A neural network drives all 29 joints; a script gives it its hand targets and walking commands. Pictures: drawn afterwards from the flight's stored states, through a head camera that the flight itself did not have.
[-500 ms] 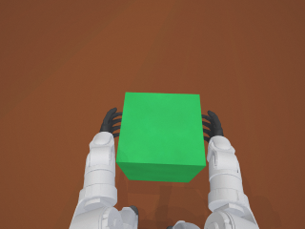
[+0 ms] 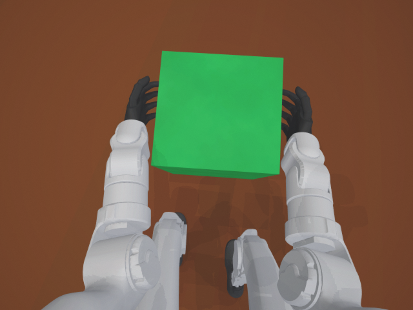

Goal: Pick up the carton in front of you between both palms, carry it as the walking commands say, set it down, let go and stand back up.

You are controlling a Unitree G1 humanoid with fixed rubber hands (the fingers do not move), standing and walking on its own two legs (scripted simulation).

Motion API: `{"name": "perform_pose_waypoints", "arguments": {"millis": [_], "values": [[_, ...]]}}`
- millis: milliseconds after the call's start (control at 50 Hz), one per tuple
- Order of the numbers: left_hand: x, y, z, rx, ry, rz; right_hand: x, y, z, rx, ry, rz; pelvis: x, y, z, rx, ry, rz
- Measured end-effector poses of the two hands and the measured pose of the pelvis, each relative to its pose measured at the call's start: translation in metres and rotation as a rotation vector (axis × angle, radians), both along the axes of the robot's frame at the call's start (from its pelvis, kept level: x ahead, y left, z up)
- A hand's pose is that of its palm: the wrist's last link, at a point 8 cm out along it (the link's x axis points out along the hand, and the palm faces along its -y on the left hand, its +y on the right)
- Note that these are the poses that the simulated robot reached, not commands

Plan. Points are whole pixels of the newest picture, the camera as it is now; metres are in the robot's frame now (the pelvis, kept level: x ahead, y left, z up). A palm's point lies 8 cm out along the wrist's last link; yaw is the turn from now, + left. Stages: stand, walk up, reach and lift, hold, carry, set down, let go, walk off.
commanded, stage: set down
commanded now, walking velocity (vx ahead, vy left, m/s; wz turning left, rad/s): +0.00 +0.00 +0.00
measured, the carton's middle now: (216, 128) +0.46 +0.03 -0.15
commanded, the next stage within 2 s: none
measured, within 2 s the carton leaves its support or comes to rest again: rests again in 1.42 s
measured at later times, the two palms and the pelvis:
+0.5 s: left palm (145, 126) +0.47 +0.21 -0.24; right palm (263, 131) +0.49 -0.09 -0.23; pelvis -0.02 +0.00 -0.13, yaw -2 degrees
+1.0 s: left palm (151, 129) +0.51 +0.22 -0.39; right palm (245, 136) +0.52 -0.08 -0.39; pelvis -0.03 +0.00 -0.22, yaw -4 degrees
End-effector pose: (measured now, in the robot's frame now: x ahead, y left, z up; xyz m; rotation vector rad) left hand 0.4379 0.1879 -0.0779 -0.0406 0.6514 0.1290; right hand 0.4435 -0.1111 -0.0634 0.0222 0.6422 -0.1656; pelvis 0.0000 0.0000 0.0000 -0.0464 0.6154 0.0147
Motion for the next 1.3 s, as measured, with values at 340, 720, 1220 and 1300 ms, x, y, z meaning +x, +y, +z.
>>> {"name": "perform_pose_waypoints", "arguments": {"millis": [340, 720, 1220, 1300], "values": [[0.027, 0.013, -0.115, 0.009, 0.023, 0.01, 0.033, 0.013, -0.115, -0.016, 0.022, 0.029, -0.015, 0.01, -0.092, -0.024, 0.169, -0.002], [0.055, 0.023, -0.229, 0.052, 0.056, -0.001, 0.062, 0.023, -0.235, -0.019, 0.054, 0.057, -0.03, -0.001, -0.174, -0.032, 0.205, -0.017], [0.085, 0.034, -0.333, 0.072, 0.092, -0.028, 0.085, 0.03, -0.349, -0.011, 0.091, 0.104, -0.035, 0.0, -0.247, -0.017, 0.065, -0.055], [0.082, 0.034, -0.335, 0.072, 0.099, -0.033, 0.082, 0.029, -0.351, -0.006, 0.099, 0.117, -0.037, -0.001, -0.251, -0.014, 0.051, -0.06]]}}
